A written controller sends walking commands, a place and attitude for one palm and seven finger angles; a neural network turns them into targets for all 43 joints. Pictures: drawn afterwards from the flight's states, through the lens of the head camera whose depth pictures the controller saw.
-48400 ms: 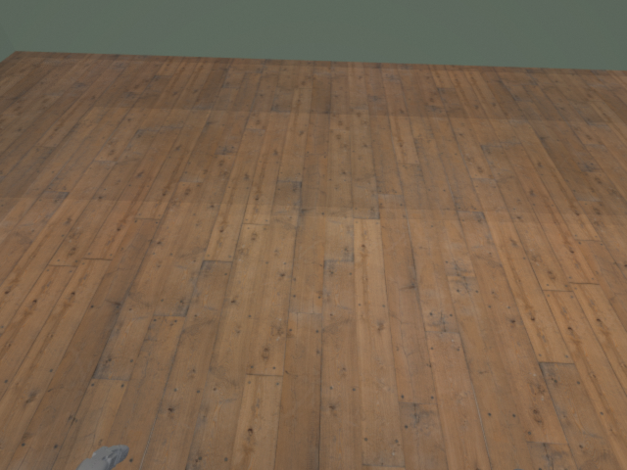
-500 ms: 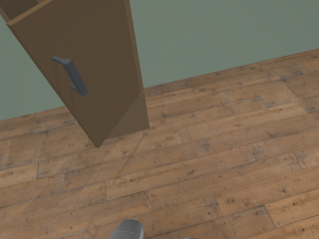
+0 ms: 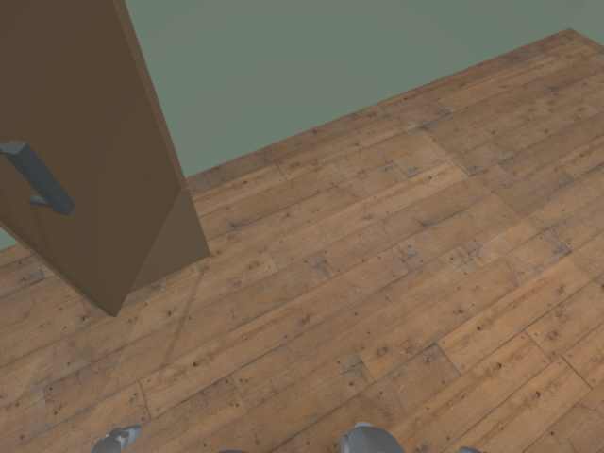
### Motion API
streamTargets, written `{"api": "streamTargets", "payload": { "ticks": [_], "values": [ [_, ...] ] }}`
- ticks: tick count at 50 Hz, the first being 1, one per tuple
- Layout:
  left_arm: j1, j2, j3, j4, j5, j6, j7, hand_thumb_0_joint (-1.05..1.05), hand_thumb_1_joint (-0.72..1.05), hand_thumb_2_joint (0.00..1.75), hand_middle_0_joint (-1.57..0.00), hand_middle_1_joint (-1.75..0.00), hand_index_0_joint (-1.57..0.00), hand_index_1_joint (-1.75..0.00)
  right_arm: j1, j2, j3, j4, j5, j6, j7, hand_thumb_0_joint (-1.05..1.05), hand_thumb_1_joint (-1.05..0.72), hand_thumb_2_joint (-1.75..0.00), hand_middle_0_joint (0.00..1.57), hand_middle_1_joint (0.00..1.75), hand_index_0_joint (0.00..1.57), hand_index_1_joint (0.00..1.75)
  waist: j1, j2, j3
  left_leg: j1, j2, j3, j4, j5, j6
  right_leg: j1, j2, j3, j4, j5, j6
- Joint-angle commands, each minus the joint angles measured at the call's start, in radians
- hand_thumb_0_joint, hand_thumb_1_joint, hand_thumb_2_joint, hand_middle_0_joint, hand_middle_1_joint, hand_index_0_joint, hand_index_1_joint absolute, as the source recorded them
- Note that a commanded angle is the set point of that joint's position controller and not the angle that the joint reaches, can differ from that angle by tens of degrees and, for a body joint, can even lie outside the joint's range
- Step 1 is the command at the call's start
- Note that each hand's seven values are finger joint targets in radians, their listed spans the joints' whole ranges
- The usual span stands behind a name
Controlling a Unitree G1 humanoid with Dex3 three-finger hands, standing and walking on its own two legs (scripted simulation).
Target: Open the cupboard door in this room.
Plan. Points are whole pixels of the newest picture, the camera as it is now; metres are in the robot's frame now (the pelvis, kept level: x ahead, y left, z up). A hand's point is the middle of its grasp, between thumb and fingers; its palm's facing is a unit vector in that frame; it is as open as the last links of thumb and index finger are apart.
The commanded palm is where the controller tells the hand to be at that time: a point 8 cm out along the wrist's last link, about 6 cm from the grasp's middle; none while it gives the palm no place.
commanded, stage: walk to a spot facing it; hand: left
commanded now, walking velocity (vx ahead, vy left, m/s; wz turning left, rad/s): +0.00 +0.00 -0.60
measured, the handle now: (29, 178) +0.40 +0.41 +0.08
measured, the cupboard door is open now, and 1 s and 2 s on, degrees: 47 47 47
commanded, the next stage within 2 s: turn to face it in 1.88 s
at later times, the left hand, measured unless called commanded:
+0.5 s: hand (228, 394) +0.20 +0.14 -0.16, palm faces -0.34 -0.92 -0.17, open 7.4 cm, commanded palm none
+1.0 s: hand (296, 344) +0.30 +0.04 -0.19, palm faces -0.57 -0.81 -0.15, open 7.4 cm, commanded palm none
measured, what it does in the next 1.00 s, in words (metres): walks ahead, turning right: right foot, then left foot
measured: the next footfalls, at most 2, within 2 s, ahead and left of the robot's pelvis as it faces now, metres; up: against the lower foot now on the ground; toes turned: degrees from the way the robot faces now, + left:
right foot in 0.10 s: +0.06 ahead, -0.15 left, +0.00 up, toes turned -5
left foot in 0.34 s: +0.09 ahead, +0.11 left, +0.00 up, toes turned -11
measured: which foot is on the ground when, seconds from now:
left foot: down 0.00-0.08, up 0.10-0.32, down 0.34-0.64, up 0.66-0.92, down 0.94-1.00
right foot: up 0.00-0.08, down 0.10-0.34, up 0.36-0.62, down 0.64-0.94, up 0.96-1.00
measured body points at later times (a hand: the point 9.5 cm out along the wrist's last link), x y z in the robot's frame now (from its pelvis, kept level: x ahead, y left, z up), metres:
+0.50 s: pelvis +0.03 -0.02 +0.00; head +0.08 -0.02 +0.45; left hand +0.22 +0.18 -0.15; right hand -0.04 -0.27 -0.13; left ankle +0.05 +0.12 -0.74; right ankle +0.00 -0.15 -0.68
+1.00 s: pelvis +0.17 -0.10 -0.01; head +0.21 -0.11 +0.43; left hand +0.33 +0.08 -0.18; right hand +0.11 -0.37 -0.13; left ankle +0.27 -0.04 -0.74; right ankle +0.03 -0.17 -0.71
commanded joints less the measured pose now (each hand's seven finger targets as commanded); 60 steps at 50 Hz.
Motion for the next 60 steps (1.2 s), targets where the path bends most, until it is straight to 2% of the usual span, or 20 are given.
{"api": "streamTargets", "payload": {
  "ticks": [1,3,4,5,7,15,17,18,23,29,30,32,33,36,45,46,47,49,55,60],
  "values": [
    [0.026,0.049,0.005,-0.071,-0.007,-0.034,-0.008,0.00,0.90,0.90,-0.20,-0.30,-0.20,-0.30,0.042,-0.235,-0.075,-0.065,0.008,-0.013,-0.006,0.00,-0.90,-0.90,0.20,0.30,0.20,0.30,-0.035,0.200,-0.179,0.060,0.187,-0.008,0.002,0.468,0.116,0.190,0.013,-0.081,-0.260,0.111,-0.020],
    [0.145,0.132,0.024,-0.032,-0.002,-0.048,0.002,0.00,0.90,0.90,-0.20,-0.30,-0.20,-0.30,0.018,-0.205,-0.073,-0.087,0.024,-0.008,0.004,0.00,-0.90,-0.90,0.20,0.30,0.20,0.30,0.024,-0.002,-0.199,-0.126,0.101,0.076,0.238,0.201,0.029,0.433,-0.090,0.068,-0.498,0.424,-0.076],
    [0.182,0.256,0.047,-0.024,0.010,-0.054,0.024,0.00,0.90,0.90,-0.20,-0.30,-0.20,-0.30,-0.003,-0.106,-0.051,-0.132,0.035,-0.008,0.010,0.00,-0.90,-0.90,0.20,0.30,0.20,0.30,0.044,-0.370,-0.195,-0.359,-0.057,0.141,0.489,-0.326,-0.030,0.506,-0.372,0.496,-0.592,0.677,-0.199],
    [0.223,0.274,0.055,-0.014,-0.004,-0.050,0.041,0.00,0.90,0.90,-0.20,-0.30,-0.20,-0.30,-0.036,-0.136,-0.045,-0.140,0.036,0.002,0.004,0.00,-0.90,-0.90,0.20,0.30,0.20,0.30,0.086,-0.336,-0.214,-0.363,-0.029,-0.006,0.634,-0.381,-0.008,0.470,-0.420,0.520,-0.589,0.689,-0.284],
    [0.074,0.229,0.046,-0.055,0.005,-0.038,0.044,0.00,0.90,0.90,-0.20,-0.30,-0.20,-0.30,-0.021,-0.138,-0.049,-0.117,0.039,-0.002,0.013,0.00,-0.90,-0.90,0.20,0.30,0.20,0.30,0.010,-0.253,-0.136,-0.359,0.005,-0.019,0.658,-0.281,-0.009,0.299,-0.325,0.493,-0.608,0.316,-0.291],
    [-0.015,0.153,0.015,-0.067,-0.007,-0.031,0.041,0.00,0.90,0.90,-0.20,-0.30,-0.20,-0.30,0.180,-0.117,-0.040,-0.022,0.034,-0.016,0.004,0.00,-0.90,-0.90,0.20,0.30,0.20,0.30,-0.097,-0.054,-0.227,0.142,-0.050,0.040,-0.039,0.006,-0.010,0.073,-0.126,0.310,-0.422,0.240,-0.129],
    [-0.046,0.058,-0.006,-0.126,-0.014,-0.023,0.019,0.00,0.90,0.90,-0.20,-0.30,-0.20,-0.30,0.238,-0.306,-0.074,-0.026,-0.001,-0.033,-0.007,0.00,-0.90,-0.90,0.20,0.30,0.20,0.30,-0.126,0.378,-0.165,0.202,0.396,-0.508,-0.350,-0.383,0.165,-0.238,0.058,0.031,0.028,-0.186,-0.026],
    [-0.124,0.095,0.004,-0.143,-0.003,-0.030,0.007,0.00,0.90,0.90,-0.20,-0.30,-0.20,-0.30,0.227,-0.312,-0.073,-0.031,0.001,-0.038,-0.007,0.00,-0.90,-0.90,0.20,0.30,0.20,0.30,-0.131,0.226,-0.092,0.100,0.442,-0.523,-0.374,-0.378,0.227,-0.239,-0.034,0.097,0.143,-0.116,-0.032],
    [-0.109,0.024,-0.004,-0.109,0.003,-0.040,-0.038,0.00,0.90,0.90,-0.20,-0.30,-0.20,-0.30,0.147,-0.215,-0.053,-0.032,-0.005,-0.059,0.006,0.00,-0.90,-0.90,0.20,0.30,0.20,0.30,-0.063,0.214,-0.068,0.066,0.219,-0.058,-0.280,-0.086,0.131,-0.131,-0.076,-0.036,0.042,0.069,-0.013],
    [-0.072,0.022,-0.007,-0.080,-0.001,-0.059,-0.040,0.00,0.90,0.90,-0.20,-0.30,-0.20,-0.30,0.204,-0.229,-0.060,-0.004,0.000,-0.055,0.020,0.00,-0.90,-0.90,0.20,0.30,0.20,0.30,-0.058,0.150,-0.140,0.051,0.231,0.102,-0.124,-0.003,0.094,0.192,-0.017,-0.148,-0.332,0.104,-0.040],
    [0.034,0.054,0.003,-0.046,0.002,-0.065,-0.031,0.00,0.90,0.90,-0.20,-0.30,-0.20,-0.30,0.179,-0.212,-0.058,-0.009,0.004,-0.054,0.026,0.00,-0.90,-0.90,0.20,0.30,0.20,0.30,-0.006,0.081,-0.171,-0.037,0.186,0.152,0.027,-0.018,0.061,0.365,-0.005,-0.126,-0.433,0.147,-0.066],
    [0.294,0.268,0.057,0.035,-0.002,-0.082,0.005,0.00,0.90,0.90,-0.20,-0.30,-0.20,-0.30,0.018,-0.094,-0.026,-0.108,0.033,-0.056,0.039,0.00,-0.90,-0.90,0.20,0.30,0.20,0.30,0.130,-0.403,-0.184,-0.549,-0.020,0.184,0.605,-0.389,-0.017,0.655,-0.420,0.590,-0.698,0.035,-0.263],
    [0.285,0.262,0.058,0.036,-0.014,-0.082,0.020,0.00,0.90,0.90,-0.20,-0.30,-0.20,-0.30,-0.029,-0.144,-0.035,-0.116,0.028,-0.054,0.037,0.00,-0.90,-0.90,0.20,0.30,0.20,0.30,0.120,-0.291,-0.124,-0.621,0.031,0.013,0.704,-0.315,-0.006,0.595,-0.428,0.594,-0.720,0.018,-0.308],
    [0.072,0.148,0.026,-0.020,-0.001,-0.093,0.034,0.00,0.90,0.90,-0.20,-0.30,-0.20,-0.30,0.013,-0.137,-0.048,-0.065,0.018,-0.053,0.045,0.00,-0.90,-0.90,0.20,0.30,0.20,0.30,-0.010,-0.216,-0.105,-0.441,0.070,-0.010,0.613,-0.138,-0.021,0.332,-0.301,0.379,-0.697,0.047,-0.252],
    [0.057,0.119,0.023,0.021,-0.003,-0.109,0.018,0.00,0.90,0.90,-0.20,-0.30,-0.20,-0.30,0.124,-0.094,-0.046,-0.011,0.020,-0.078,0.044,0.00,-0.90,-0.90,0.20,0.30,0.20,0.30,-0.090,-0.057,-0.142,0.096,-0.051,0.104,0.006,0.092,-0.020,0.129,-0.162,0.232,-0.545,0.113,-0.181],
    [0.045,0.074,0.013,0.007,-0.003,-0.106,0.013,0.00,0.90,0.90,-0.20,-0.30,-0.20,-0.30,0.225,-0.146,-0.057,0.024,0.018,-0.085,0.030,0.00,-0.90,-0.90,0.20,0.30,0.20,0.30,-0.136,0.057,-0.163,0.257,0.006,0.031,-0.053,0.004,0.003,0.018,-0.101,0.183,-0.392,0.093,-0.148],
    [0.065,0.002,-0.002,-0.006,-0.013,-0.103,0.006,0.00,0.90,0.90,-0.20,-0.30,-0.20,-0.30,0.344,-0.261,-0.086,0.045,-0.006,-0.092,0.021,0.00,-0.90,-0.90,0.20,0.30,0.20,0.30,-0.181,0.352,-0.215,0.391,0.274,-0.347,-0.182,-0.207,0.098,-0.174,0.035,0.042,-0.052,-0.067,-0.088],
    [-0.032,0.022,0.001,-0.056,-0.003,-0.115,0.000,0.00,0.90,0.90,-0.20,-0.30,-0.20,-0.30,0.343,-0.264,-0.079,0.028,-0.006,-0.079,0.012,0.00,-0.90,-0.90,0.20,0.30,0.20,0.30,-0.170,0.181,-0.124,0.279,0.450,-0.568,-0.339,-0.315,0.247,-0.289,-0.061,0.069,0.282,-0.075,-0.078],
    [-0.024,-0.052,-0.020,-0.003,0.008,-0.093,-0.027,0.00,0.90,0.90,-0.20,-0.30,-0.20,-0.30,0.260,-0.119,-0.040,0.055,0.004,-0.112,0.009,0.00,-0.90,-0.90,0.20,0.30,0.20,0.30,-0.075,0.180,-0.105,0.208,0.194,-0.006,-0.260,0.313,0.120,-0.203,-0.103,-0.033,0.144,0.195,-0.040],
    [-0.109,-0.050,-0.029,-0.023,0.005,-0.087,-0.026,0.00,0.90,0.90,-0.20,-0.30,-0.20,-0.30,0.289,-0.125,-0.046,0.085,0.000,-0.092,0.022,0.00,-0.90,-0.90,0.20,0.30,0.20,0.30,-0.092,0.167,-0.106,0.178,0.213,0.100,-0.264,0.233,0.126,-0.051,-0.078,-0.115,-0.185,0.217,-0.050]
  ]
}}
